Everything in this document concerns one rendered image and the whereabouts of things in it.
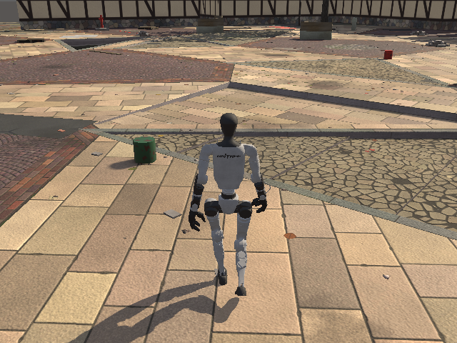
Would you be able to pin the left robot hand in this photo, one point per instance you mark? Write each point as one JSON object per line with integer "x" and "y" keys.
{"x": 193, "y": 221}

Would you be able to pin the robot left thigh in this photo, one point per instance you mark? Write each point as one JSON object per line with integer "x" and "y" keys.
{"x": 211, "y": 208}

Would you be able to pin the right robot forearm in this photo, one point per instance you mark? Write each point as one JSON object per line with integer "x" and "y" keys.
{"x": 260, "y": 189}

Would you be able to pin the robot thigh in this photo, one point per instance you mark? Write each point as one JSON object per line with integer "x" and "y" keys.
{"x": 243, "y": 220}
{"x": 211, "y": 208}

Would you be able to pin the robot right thigh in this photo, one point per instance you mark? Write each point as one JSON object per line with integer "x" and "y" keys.
{"x": 243, "y": 220}

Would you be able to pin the robot right upper arm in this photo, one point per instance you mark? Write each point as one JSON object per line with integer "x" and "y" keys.
{"x": 251, "y": 151}

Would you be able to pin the robot left upper arm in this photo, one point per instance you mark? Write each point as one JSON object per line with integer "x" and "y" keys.
{"x": 206, "y": 151}

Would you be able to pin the right robot hand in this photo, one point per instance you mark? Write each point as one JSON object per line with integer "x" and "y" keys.
{"x": 258, "y": 202}

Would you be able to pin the left robot forearm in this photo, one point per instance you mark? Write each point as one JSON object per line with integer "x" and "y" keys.
{"x": 196, "y": 197}

